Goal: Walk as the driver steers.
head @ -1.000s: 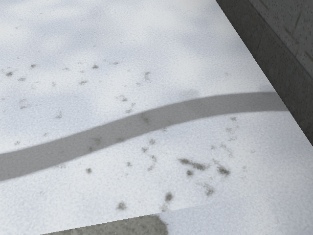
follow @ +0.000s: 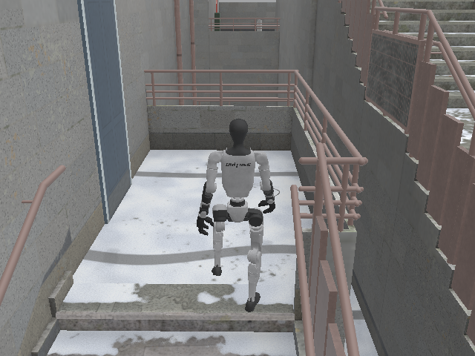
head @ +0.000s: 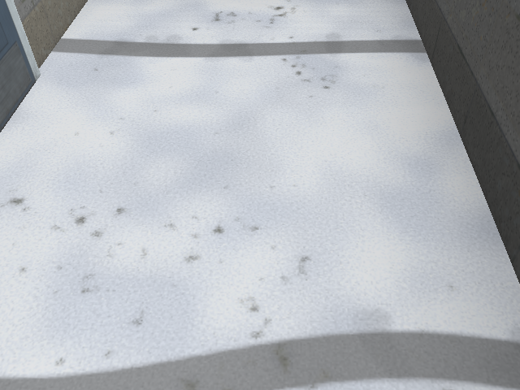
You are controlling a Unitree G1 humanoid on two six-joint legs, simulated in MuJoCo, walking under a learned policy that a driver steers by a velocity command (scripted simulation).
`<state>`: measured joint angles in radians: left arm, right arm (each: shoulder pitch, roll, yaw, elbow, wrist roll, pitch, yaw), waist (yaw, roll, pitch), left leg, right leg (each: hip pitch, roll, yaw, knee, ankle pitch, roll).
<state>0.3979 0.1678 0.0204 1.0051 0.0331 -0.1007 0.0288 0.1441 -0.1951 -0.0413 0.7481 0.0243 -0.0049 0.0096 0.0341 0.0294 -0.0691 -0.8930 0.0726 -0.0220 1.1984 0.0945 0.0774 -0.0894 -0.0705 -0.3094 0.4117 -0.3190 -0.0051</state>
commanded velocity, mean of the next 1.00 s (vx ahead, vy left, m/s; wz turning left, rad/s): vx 0.34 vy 0.00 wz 0.12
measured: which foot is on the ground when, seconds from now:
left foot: up 0.00-0.20, down 0.22-0.76, up 0.78-1.00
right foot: down 0.00-0.24, up 0.26-0.74, down 0.76-1.00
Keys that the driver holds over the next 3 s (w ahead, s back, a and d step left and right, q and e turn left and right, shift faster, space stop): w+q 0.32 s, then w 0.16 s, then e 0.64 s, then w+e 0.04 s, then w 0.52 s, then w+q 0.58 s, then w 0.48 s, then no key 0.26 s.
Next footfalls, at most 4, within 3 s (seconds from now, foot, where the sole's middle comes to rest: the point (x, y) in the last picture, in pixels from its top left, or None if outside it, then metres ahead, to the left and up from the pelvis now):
0.22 left None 0.30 0.14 -0.78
0.76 right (272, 363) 0.66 0.04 -0.78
1.20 left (191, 386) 0.59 0.25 -0.78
1.64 right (300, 353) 0.70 -0.04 -0.78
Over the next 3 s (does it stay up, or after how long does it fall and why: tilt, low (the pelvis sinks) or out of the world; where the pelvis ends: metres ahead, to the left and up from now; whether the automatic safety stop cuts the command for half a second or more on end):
stays up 1.34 0.11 0.01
